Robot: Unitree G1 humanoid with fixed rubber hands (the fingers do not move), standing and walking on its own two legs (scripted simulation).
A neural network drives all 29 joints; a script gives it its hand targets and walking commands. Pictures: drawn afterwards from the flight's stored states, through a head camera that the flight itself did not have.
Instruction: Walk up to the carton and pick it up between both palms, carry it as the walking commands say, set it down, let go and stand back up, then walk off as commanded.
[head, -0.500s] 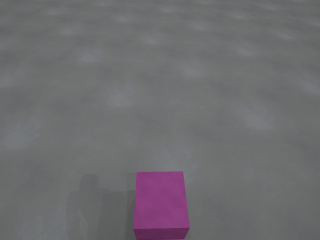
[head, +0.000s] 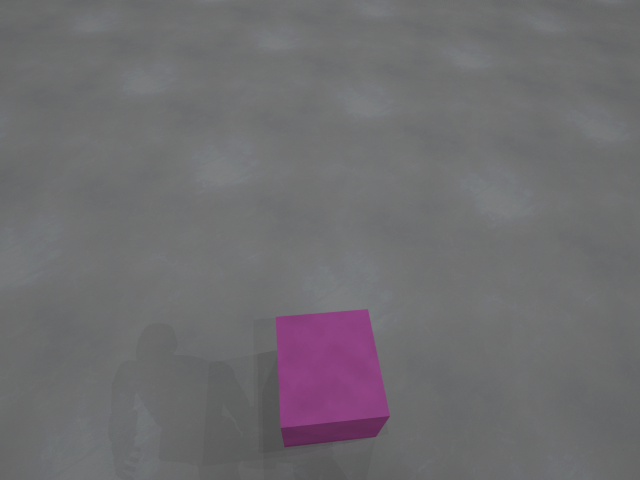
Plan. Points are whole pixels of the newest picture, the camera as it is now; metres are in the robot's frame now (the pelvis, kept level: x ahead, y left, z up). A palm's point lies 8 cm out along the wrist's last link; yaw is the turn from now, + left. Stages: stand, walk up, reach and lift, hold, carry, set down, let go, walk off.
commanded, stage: walk off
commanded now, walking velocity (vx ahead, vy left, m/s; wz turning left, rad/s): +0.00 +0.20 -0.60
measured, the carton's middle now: (326, 377) +0.46 -0.01 -0.65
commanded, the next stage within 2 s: stand in 1.96 s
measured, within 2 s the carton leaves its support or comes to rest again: neither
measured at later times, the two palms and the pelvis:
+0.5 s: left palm (79, 451) +0.16 +0.32 -0.10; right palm out of the picture -0.03 -0.14 -0.14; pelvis +0.02 +0.10 +0.00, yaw -19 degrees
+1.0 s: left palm (55, 325) +0.33 +0.44 -0.11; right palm out of the picture +0.00 +0.02 -0.09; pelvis +0.10 +0.26 +0.01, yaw -38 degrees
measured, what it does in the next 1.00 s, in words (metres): steps to the left, turning right: left foot, then right foot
